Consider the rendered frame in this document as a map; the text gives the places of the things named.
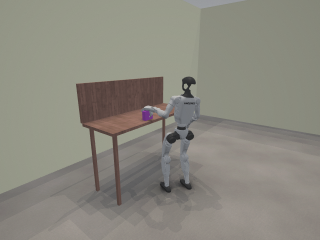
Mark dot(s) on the left robot upper arm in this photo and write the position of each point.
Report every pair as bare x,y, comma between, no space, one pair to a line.
173,101

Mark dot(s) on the left robot thigh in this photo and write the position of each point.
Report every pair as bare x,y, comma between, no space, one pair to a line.
168,141

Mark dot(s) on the left robot hand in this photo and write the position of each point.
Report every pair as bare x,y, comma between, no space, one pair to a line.
147,108

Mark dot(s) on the table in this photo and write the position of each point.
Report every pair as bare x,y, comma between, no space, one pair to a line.
114,108

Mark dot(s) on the right robot forearm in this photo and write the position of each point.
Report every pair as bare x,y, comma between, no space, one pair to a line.
192,120

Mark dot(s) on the sponge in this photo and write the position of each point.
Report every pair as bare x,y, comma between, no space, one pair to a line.
146,115

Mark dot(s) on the left robot forearm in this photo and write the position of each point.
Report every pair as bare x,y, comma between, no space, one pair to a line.
157,110

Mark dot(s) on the left robot shin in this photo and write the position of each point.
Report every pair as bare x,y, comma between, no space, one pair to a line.
165,171

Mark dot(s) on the right robot upper arm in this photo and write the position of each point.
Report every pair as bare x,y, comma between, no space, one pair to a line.
196,115

